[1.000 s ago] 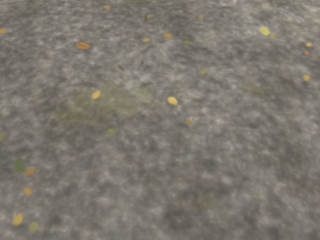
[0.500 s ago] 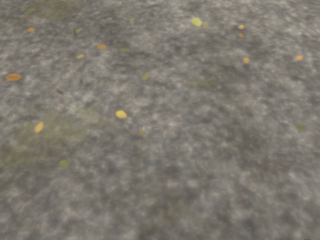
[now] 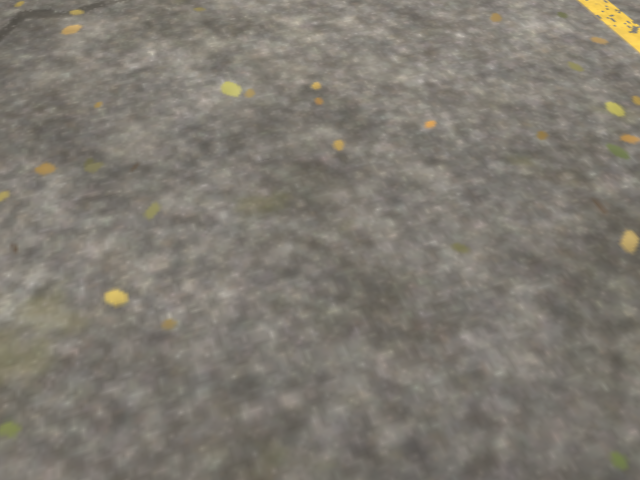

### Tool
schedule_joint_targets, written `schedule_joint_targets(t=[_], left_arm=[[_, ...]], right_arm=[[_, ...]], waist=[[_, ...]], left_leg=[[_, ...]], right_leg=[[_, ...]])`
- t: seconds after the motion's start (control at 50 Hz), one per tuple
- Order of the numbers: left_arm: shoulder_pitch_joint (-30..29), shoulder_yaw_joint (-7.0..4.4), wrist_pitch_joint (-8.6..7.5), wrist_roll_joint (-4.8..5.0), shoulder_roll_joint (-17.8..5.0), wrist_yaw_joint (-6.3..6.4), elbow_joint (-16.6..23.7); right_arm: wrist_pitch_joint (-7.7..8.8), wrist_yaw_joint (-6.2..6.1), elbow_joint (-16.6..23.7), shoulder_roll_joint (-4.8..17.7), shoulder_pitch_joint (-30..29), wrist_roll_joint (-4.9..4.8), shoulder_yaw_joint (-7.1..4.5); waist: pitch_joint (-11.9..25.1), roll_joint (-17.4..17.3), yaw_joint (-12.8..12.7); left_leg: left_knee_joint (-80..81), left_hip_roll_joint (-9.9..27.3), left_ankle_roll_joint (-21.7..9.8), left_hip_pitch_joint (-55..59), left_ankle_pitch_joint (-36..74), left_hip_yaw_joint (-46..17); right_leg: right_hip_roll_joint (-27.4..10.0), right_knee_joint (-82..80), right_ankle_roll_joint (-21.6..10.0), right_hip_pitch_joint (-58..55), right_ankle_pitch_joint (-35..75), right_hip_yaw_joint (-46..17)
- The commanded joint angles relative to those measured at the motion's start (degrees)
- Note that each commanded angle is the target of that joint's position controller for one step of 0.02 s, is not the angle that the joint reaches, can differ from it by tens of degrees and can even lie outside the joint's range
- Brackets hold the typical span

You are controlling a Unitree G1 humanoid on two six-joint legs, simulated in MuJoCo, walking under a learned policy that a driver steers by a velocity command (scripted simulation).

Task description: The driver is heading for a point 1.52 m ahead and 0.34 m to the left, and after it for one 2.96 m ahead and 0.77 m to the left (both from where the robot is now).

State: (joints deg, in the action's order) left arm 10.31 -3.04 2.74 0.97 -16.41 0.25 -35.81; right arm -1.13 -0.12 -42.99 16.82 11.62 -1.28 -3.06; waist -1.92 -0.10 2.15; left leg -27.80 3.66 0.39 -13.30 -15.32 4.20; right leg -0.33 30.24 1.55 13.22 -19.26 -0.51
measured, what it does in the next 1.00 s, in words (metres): walks ahead: right foot, then left foot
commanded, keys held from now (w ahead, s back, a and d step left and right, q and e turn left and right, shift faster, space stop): w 1.00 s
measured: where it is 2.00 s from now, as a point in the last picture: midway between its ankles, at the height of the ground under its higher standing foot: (313, 264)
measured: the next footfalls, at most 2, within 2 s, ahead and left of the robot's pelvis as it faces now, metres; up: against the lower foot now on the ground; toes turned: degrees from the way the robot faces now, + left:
right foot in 0.02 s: +0.02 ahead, -0.12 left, +0.00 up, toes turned +1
left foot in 0.46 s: +0.31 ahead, +0.13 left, +0.00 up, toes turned +1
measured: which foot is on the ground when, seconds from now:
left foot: down 0.00-0.02, up 0.04-0.44, down 0.46-1.00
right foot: up 0.00-0.00, down 0.02-0.48, up 0.50-0.98, down 1.00-1.00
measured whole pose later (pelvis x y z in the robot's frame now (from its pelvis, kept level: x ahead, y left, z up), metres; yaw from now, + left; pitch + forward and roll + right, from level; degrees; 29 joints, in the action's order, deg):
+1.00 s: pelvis +0.46 +0.01 -0.02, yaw -1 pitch +2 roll +1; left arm 2.8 -1.5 -5.4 0.6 -14.7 -2.5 -37.8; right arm 2.0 -0.2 -50.1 18.1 23.3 -0.8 -2.9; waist -1.8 0.5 4.2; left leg -21.7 -0.7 -0.8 4.0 -26.0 1.7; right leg -0.8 28.3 -3.7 28.5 -1.9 1.3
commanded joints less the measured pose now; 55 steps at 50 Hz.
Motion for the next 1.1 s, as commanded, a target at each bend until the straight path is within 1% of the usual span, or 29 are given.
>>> schedule_joint_targets(t=[0.02,0.04,0.06,0.08,0.1,0.16,0.26,0.34,0.4,0.44,0.46,0.48,0.5,0.52,0.54,0.56,0.6,0.66,0.72,0.78,0.88,0.94,0.98,1.0,1.02,1.04,1.06,1.08,1.1], left_arm=[[10.52,-2.29,-1.33,0.11,-8.00,0.45,-0.01],[12.68,-4.08,-1.69,-0.80,-15.61,0.19,-0.16],[12.95,-3.83,-3.29,-1.35,-13.90,-0.12,-0.28],[10.75,-2.68,-4.54,-1.37,-10.62,-0.03,-0.59],[9.03,-2.13,-5.50,-0.97,-8.88,0.07,-0.59],[7.59,-1.39,-6.42,-0.93,-7.08,0.51,-0.81],[9.53,-2.10,-6.74,-0.63,-8.80,0.48,-2.27],[12.19,-2.76,-6.74,0.21,-10.51,0.27,-4.50],[12.13,-3.15,-6.27,0.35,-11.27,0.32,-5.56],[11.48,-2.81,-5.71,-0.05,-10.68,0.45,-5.90],[12.46,-1.87,-5.58,-0.77,-8.58,0.70,-5.62],[18.30,-0.15,-6.27,-0.63,-3.00,0.62,-3.56],[16.04,-0.20,-7.50,-0.08,-4.53,0.64,-4.00],[11.78,-1.48,-8.06,1.77,-8.72,0.05,-3.13],[8.33,-1.29,-8.40,1.88,-9.03,-0.13,-2.36],[6.31,-1.24,-8.51,0.83,-8.35,-0.09,-2.11],[8.22,-1.30,-7.56,0.10,-6.72,-0.13,-3.45],[7.64,-0.95,-6.30,-0.48,-5.00,0.23,-3.64],[1.86,-0.56,-6.78,-0.99,-4.19,0.30,-1.92],[-4.57,0.25,-7.85,-0.62,-2.37,-0.61,-0.51],[-11.85,0.42,-8.68,0.04,-2.65,-2.51,2.04],[-9.73,-0.32,-8.72,-0.10,-4.69,-3.12,2.02],[2.76,-2.40,-8.57,-0.28,-8.47,-2.46,-1.43],[12.86,-3.50,-8.25,-0.78,-12.02,-1.79,-3.49],[15.87,-4.62,-8.13,-1.08,-17.26,-1.85,-4.64],[16.26,-3.06,-8.14,-0.39,-10.77,-1.85,-4.35],[12.00,-2.17,-8.16,-0.49,-8.78,-1.66,-4.05],[8.35,-1.83,-8.08,-0.70,-7.83,-1.54,-3.68],[5.59,-1.42,-8.09,-0.96,-6.49,-1.68,-3.66]], right_arm=[[2.16,1.26,2.87,3.27,-2.40,1.18,0.12],[3.26,1.25,6.46,2.40,-5.64,1.44,0.40],[3.96,0.68,7.40,7.83,-10.21,0.22,-1.23],[4.22,0.89,6.93,9.36,-8.47,-0.78,-2.07],[4.45,1.10,5.32,8.92,-6.25,-0.76,-2.20],[5.54,1.81,4.22,6.97,-6.05,0.50,-2.03],[5.77,2.54,5.17,3.32,-10.47,0.42,-0.39],[5.94,3.31,6.83,4.16,-13.52,-0.10,-0.08],[6.31,3.54,6.78,6.08,-11.37,-0.10,-0.53],[6.26,2.71,4.15,8.79,-1.58,0.16,-2.12],[6.15,2.12,2.01,11.32,7.70,0.14,-3.19],[5.85,1.86,1.15,17.66,14.14,1.65,-4.52],[6.10,2.34,0.89,13.40,14.83,0.87,-3.15],[6.09,2.15,1.02,10.83,10.26,0.66,-2.17],[5.94,1.95,1.75,9.55,6.80,0.80,-1.79],[5.88,1.95,1.93,8.29,4.03,1.25,-1.45],[6.38,1.91,2.49,6.34,0.90,2.08,-0.87],[7.45,1.72,1.33,6.84,1.44,1.38,-1.06],[7.30,1.16,0.10,7.70,3.54,1.12,-1.25],[6.70,0.59,-0.89,8.77,6.16,0.69,-1.39],[5.02,0.23,-3.61,9.92,11.42,0.06,-1.77],[4.03,-0.16,-4.16,10.95,11.02,-0.04,-2.26],[3.31,-0.43,-3.85,10.71,9.40,0.28,-1.99],[3.38,-0.61,-2.52,8.05,9.96,1.42,-0.72],[4.64,0.08,-1.16,0.44,17.89,1.44,1.56],[5.94,0.39,-2.05,5.60,14.08,0.24,0.62],[6.82,0.72,0.01,9.10,8.26,-1.32,-0.44],[7.26,0.64,0.95,8.62,4.85,-1.20,-0.19],[7.23,0.62,1.23,8.05,3.08,-0.11,-0.33]], waist=[[6.47,0.78,-5.18],[4.58,14.53,-5.96],[0.26,10.55,-8.78],[-2.62,10.44,-6.56],[-3.76,10.67,-5.35],[-3.69,7.69,-4.28],[-2.90,6.65,-5.88],[-4.92,6.20,-6.32],[-4.09,6.48,-4.31],[2.74,5.54,1.20],[10.11,3.48,5.13],[19.41,-12.20,3.85],[21.45,-15.85,4.68],[12.49,-11.59,3.78],[7.20,-6.92,2.39],[3.49,-3.75,0.92],[2.20,-5.65,-2.03],[0.49,-4.35,-3.02],[-1.43,-2.68,-1.52],[-2.42,-2.36,1.06],[-3.75,-2.31,3.15],[-1.33,-3.89,0.44],[7.34,-4.05,-6.66],[16.18,-0.13,-10.38],[23.71,15.28,-5.87],[24.23,11.98,-8.79],[14.69,9.19,-8.54],[9.90,4.37,-6.94],[5.76,2.20,-5.30]], left_leg=[[-4.61,4.14,-4.04,-13.55,-10.17,-4.45],[-16.91,-3.53,-0.03,-27.27,-17.05,2.17],[-27.24,-1.08,0.28,-31.34,-19.23,-3.96],[-30.79,0.74,-0.52,-33.99,-14.73,-5.94],[-31.42,1.66,-1.16,-34.38,-10.36,-6.29],[-28.60,2.25,-0.38,-33.13,1.92,-5.59],[-12.43,0.19,2.12,-23.80,12.53,-3.43],[-5.88,-0.44,0.36,-20.38,13.31,-4.02],[-3.40,-1.19,-2.31,-16.65,10.04,-3.58],[-1.47,-4.44,-5.03,-2.06,8.84,-0.78],[-3.17,-1.24,-7.14,12.79,8.65,-4.03],[1.60,14.14,-15.82,32.72,-6.26,-30.98],[12.81,17.43,-17.43,32.93,-16.29,-48.13],[14.01,17.15,-15.27,26.56,-20.00,-41.80],[14.18,15.41,-13.93,19.50,-15.61,-34.94],[15.36,13.15,-13.48,12.66,-9.89,-29.56],[18.36,9.56,-13.01,5.19,-2.15,-22.71],[21.49,8.60,-14.54,2.12,5.48,-16.79],[22.41,7.47,-14.04,4.07,11.70,-12.40],[22.46,5.85,-12.37,4.71,14.26,-8.30],[19.29,9.55,-11.90,13.86,16.99,-8.81],[13.37,11.18,-10.33,19.31,29.38,-9.02],[-2.59,7.62,-8.01,17.24,45.02,-5.87],[-18.89,4.88,-6.11,5.91,32.46,-4.30],[-40.27,-6.49,-2.01,-18.70,-6.37,-4.20],[-47.05,-5.98,-2.29,-25.94,-17.18,-11.95],[-48.26,-2.86,-2.99,-29.91,-13.39,-11.39],[-45.72,0.09,-3.11,-28.92,-8.40,-9.54],[-41.79,1.87,-2.61,-27.46,-5.15,-8.79]], right_leg=[[-6.96,-11.30,-5.69,-21.92,2.86,-9.47],[-18.56,-15.95,-14.52,-21.08,-8.39,-28.41],[-21.07,-20.24,-19.28,-16.28,-13.79,-34.38],[-19.48,-21.01,-18.22,-15.47,-16.87,-31.06],[-16.80,-21.71,-16.34,-15.21,-16.01,-27.01],[-13.10,-23.35,-13.88,-14.56,-0.52,-18.28],[-10.47,-23.56,-12.98,-9.67,9.67,-9.03],[-13.33,-23.06,-12.89,-9.42,10.11,-8.92],[-15.10,-19.93,-11.62,-12.68,16.46,-9.13],[-11.54,-6.38,-9.18,-11.72,35.44,-5.19],[-8.52,7.27,-7.04,-4.64,33.88,-2.61],[0.32,31.46,-1.99,16.26,12.05,0.60],[3.58,40.52,-1.82,23.39,-13.14,-7.56],[-0.15,44.79,-2.64,29.38,-10.36,-7.81],[-3.23,43.70,-3.65,29.51,-5.87,-5.45],[-5.29,40.23,-3.76,28.38,-1.63,-4.40],[-7.67,36.14,-3.41,22.53,3.93,-4.64],[-8.19,31.90,-1.46,23.37,8.25,-3.56],[-8.21,21.48,0.01,26.77,17.00,-2.95],[-6.20,9.27,-0.04,23.68,25.21,-0.55],[-4.19,0.16,-1.79,24.37,24.53,-0.42],[-2.27,-1.91,-4.26,20.12,17.22,0.31],[0.89,-3.74,-7.38,1.98,16.67,3.28],[-7.21,-0.53,-10.70,-16.52,17.88,-5.25],[-21.23,-4.66,-20.65,-37.16,5.13,-34.11],[-21.78,-11.40,-20.34,-37.24,-1.12,-42.05],[-19.90,-12.59,-17.68,-30.26,1.06,-32.86],[-17.62,-13.50,-16.34,-22.43,7.06,-25.98],[-15.44,-15.26,-15.81,-15.48,12.92,-21.16]])
Keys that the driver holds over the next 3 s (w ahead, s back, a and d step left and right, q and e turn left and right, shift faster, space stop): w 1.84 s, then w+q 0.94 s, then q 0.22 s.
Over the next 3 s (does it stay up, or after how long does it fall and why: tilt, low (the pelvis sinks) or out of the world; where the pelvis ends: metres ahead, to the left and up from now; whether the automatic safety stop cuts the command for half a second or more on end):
stays up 1.50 0.17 0.00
